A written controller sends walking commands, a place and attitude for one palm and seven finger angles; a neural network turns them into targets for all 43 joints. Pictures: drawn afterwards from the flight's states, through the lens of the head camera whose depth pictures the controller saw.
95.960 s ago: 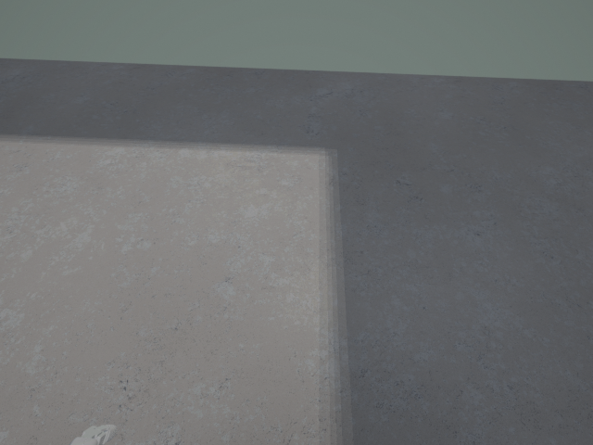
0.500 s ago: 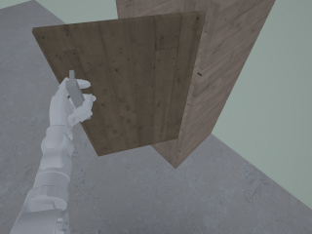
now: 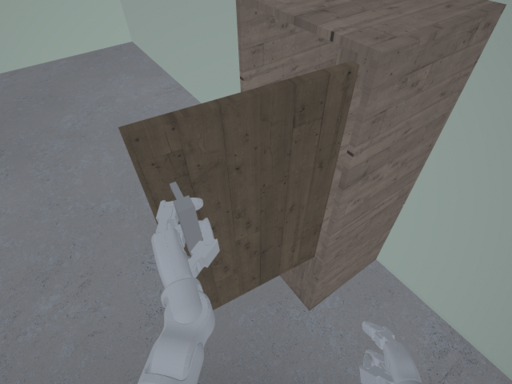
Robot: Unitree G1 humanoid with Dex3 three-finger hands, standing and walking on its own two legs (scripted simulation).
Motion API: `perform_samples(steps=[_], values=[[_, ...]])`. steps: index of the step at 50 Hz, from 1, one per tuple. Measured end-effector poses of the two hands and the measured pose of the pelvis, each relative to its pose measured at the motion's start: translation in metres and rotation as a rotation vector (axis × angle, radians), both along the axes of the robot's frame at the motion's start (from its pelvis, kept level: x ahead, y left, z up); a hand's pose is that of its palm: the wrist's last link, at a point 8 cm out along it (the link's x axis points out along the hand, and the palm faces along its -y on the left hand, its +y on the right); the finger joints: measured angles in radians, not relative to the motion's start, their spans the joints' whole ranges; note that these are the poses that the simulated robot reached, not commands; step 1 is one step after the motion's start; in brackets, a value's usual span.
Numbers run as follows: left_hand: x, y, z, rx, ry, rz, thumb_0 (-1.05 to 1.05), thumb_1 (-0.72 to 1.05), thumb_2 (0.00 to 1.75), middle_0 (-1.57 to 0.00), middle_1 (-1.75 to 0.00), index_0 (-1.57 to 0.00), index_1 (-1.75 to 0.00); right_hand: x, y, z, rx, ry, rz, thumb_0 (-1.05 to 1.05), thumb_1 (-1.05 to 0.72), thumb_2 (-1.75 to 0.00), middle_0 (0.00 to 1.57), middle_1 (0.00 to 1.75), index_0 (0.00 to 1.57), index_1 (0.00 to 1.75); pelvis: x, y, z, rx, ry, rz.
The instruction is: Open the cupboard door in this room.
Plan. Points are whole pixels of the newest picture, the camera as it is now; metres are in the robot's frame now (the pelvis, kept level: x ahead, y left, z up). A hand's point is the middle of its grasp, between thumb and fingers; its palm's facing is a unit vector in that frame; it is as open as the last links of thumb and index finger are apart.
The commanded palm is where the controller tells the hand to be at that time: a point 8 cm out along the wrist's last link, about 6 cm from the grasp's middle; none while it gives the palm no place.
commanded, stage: pull the door open along its arc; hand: left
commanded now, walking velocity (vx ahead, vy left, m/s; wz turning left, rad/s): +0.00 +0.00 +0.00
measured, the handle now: (186, 221) +0.35 +0.13 +0.08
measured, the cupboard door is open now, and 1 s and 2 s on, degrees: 84 92 94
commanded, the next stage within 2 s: open thumb and fingers to let go in 0.22 s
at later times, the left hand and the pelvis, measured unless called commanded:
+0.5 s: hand (226, 264) +0.27 +0.06 +0.09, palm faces +0.37 -0.93 -0.02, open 6.6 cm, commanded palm +0.22 +0.09 +0.08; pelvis +0.00 -0.02 +0.00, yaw +2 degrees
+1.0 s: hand (221, 266) +0.27 +0.07 +0.08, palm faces +0.33 -0.95 -0.01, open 14.2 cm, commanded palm +0.22 +0.10 +0.08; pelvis -0.02 +0.00 +0.00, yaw +1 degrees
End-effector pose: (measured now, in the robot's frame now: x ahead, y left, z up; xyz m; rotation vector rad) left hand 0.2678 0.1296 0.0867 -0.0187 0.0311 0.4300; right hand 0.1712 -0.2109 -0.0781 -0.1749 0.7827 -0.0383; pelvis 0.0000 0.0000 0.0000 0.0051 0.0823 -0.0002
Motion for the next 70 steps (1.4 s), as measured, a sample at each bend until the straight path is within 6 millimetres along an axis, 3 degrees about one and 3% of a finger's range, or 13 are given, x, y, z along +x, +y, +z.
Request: perform_samples(steps=[13,25,31,41,49,58,63,70], values=[[-0.044,-0.035,0.003,0.034,0.025,-0.176,0.00,0.66,0.69,-0.32,-1.32,-0.36,-1.34,-0.013,-0.022,-0.008,0.034,0.000,-0.033,0.02,-0.91,-0.90,0.20,0.30,0.20,0.30,0.005,-0.014,0.000,0.008,-0.033,0.004],[-0.036,-0.028,0.001,0.034,0.011,-0.053,0.00,0.56,0.74,-0.36,-1.32,-0.37,-1.32,0.006,-0.020,-0.005,0.012,-0.039,0.032,0.02,-0.91,-0.90,0.20,0.30,0.20,0.30,-0.003,-0.021,-0.001,0.013,-0.033,0.030],[-0.040,-0.024,0.001,0.031,0.001,-0.050,0.00,0.34,0.65,-0.36,-1.29,-0.36,-1.29,0.007,-0.015,-0.003,0.019,-0.056,0.045,0.02,-0.91,-0.90,0.20,0.30,0.20,0.30,-0.006,-0.020,-0.002,0.012,-0.028,0.033],[-0.040,-0.020,-0.001,0.027,-0.010,-0.070,0.00,-0.22,0.41,-0.32,-1.22,-0.32,-1.22,-0.008,-0.009,-0.008,0.007,-0.022,0.030,0.01,-0.91,-0.90,0.20,0.30,0.20,0.30,-0.012,-0.010,-0.003,0.005,-0.030,0.028],[-0.037,-0.019,-0.002,0.025,-0.014,-0.093,-0.01,-0.44,0.32,-0.27,-1.02,-0.29,-1.01,-0.019,-0.001,-0.010,0.006,-0.006,0.016,0.02,-0.91,-0.90,0.20,0.30,0.20,0.30,-0.017,-0.001,-0.004,-0.002,-0.032,0.019],[-0.036,-0.022,-0.001,0.021,-0.014,-0.134,-0.01,-0.49,0.30,-0.25,-0.65,-0.27,-0.65,-0.021,0.010,-0.008,0.012,-0.017,0.019,0.02,-0.91,-0.90,0.20,0.30,0.20,0.30,-0.022,0.006,-0.005,-0.009,-0.037,0.012],[-0.036,-0.020,-0.001,0.017,-0.012,-0.134,-0.01,-0.49,0.30,-0.32,-0.58,-0.33,-0.59,-0.019,0.014,-0.006,0.010,-0.023,0.030,0.02,-0.91,-0.90,0.20,0.30,0.20,0.30,-0.024,0.008,-0.005,-0.013,-0.041,0.013],[-0.046,-0.008,-0.004,0.066,-0.063,-0.480,-0.02,-0.49,0.30,-0.24,-0.43,-0.18,-0.43,-0.027,0.014,-0.004,0.015,-0.045,0.022,0.01,-0.91,-0.90,0.20,0.30,0.21,0.30,-0.029,0.012,-0.007,-0.008,-0.036,0.015]])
